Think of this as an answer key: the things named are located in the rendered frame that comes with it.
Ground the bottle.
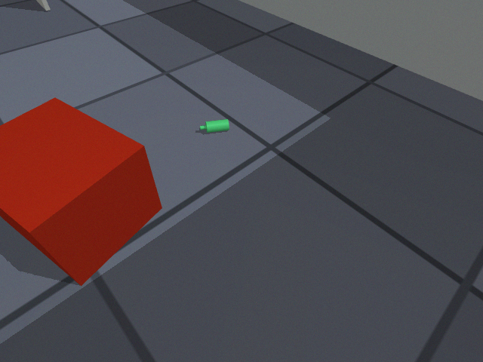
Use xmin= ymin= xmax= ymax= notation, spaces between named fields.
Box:
xmin=200 ymin=119 xmax=229 ymax=133

